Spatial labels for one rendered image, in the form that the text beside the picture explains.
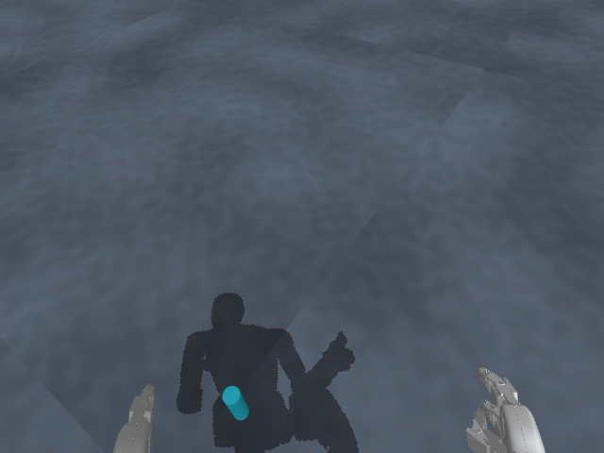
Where can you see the can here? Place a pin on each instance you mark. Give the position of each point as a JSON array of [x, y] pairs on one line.
[[235, 402]]

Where can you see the right robot hand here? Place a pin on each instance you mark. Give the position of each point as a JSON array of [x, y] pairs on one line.
[[515, 427]]

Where can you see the left robot hand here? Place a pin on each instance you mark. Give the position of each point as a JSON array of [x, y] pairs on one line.
[[136, 435]]

